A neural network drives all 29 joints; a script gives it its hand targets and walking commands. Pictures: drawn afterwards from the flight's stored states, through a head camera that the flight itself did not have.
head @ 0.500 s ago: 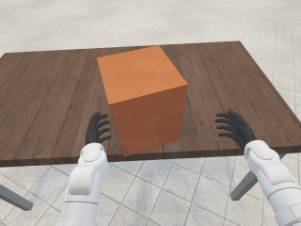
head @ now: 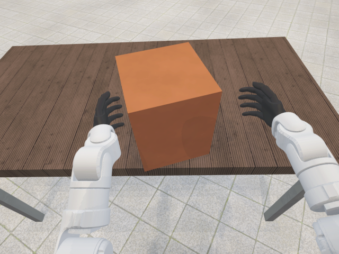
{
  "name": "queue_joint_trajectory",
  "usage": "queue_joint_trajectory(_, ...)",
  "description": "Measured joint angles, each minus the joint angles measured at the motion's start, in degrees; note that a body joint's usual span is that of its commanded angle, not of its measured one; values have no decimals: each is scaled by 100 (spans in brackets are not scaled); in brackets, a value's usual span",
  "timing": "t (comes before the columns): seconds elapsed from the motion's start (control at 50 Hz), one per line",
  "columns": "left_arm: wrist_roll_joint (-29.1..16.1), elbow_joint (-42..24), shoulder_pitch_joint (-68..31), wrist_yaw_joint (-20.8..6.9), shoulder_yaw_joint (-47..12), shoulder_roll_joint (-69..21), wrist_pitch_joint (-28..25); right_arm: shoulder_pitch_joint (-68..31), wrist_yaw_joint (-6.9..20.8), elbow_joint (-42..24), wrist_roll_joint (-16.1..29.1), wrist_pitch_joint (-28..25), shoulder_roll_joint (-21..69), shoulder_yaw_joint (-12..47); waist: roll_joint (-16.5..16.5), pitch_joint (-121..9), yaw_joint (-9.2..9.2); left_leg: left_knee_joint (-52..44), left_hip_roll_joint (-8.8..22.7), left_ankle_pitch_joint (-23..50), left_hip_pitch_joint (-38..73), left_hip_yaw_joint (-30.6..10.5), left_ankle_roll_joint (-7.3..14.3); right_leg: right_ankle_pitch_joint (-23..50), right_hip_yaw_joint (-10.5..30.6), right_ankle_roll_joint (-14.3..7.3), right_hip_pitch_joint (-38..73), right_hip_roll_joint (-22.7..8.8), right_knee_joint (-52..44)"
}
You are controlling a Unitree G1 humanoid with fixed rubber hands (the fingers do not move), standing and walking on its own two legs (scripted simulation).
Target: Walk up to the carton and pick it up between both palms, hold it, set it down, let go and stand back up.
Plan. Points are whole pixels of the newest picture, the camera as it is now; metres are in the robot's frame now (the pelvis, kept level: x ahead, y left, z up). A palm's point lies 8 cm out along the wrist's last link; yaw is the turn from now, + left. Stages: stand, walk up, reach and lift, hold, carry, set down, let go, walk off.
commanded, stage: reach and lift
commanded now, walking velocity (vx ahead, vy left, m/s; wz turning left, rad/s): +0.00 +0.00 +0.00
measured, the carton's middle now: (165, 108) +0.48 +0.08 +0.05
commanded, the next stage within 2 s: none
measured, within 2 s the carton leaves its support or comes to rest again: neither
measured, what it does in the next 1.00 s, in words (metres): stands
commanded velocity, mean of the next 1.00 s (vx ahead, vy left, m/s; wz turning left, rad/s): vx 0.00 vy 0.00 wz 0.00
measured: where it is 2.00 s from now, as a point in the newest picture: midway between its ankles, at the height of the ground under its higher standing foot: outside the picture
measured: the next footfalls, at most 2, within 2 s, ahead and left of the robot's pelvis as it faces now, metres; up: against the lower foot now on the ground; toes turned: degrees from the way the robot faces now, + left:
none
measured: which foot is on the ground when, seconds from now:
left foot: down 0.00-1.00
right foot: down 0.00-1.00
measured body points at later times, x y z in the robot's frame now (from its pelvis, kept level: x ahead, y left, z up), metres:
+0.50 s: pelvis +0.00 +0.00 +0.00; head +0.05 -0.02 +0.45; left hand +0.40 +0.22 +0.16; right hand +0.49 -0.14 +0.17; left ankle +0.00 +0.17 -0.74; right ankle +0.02 -0.10 -0.74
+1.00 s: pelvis +0.01 +0.00 +0.00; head +0.07 -0.02 +0.44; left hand +0.44 +0.23 +0.18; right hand +0.53 -0.14 +0.20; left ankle +0.00 +0.17 -0.74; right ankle +0.02 -0.10 -0.74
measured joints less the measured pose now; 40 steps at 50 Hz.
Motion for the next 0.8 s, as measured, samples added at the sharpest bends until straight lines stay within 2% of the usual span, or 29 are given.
queue_joint_trajectory(0.16, -118, 275, -442, 0, 73, 113, 36, -484, -12, 209, 143, 121, -121, 87, 0, -154, 73, 0, 0, 16, -220, 3, -4, 17, 6, 0, -222, 2, 0)
queue_joint_trajectory(0.4, -275, 953, -1223, 0, 134, 311, 10, -1432, -13, 975, 283, 286, -179, 175, 0, -333, 254, 0, 1, 43, -466, 3, -24, 46, 9, 0, -469, 3, 0)
queue_joint_trajectory(0.8, -612, 2539, -2451, 55, 136, 740, -427, -2680, -12, 2080, 415, 413, -179, 233, 0, -624, 422, 3, 9, 83, -918, 3, -43, 93, 12, -1, -923, 12, 0)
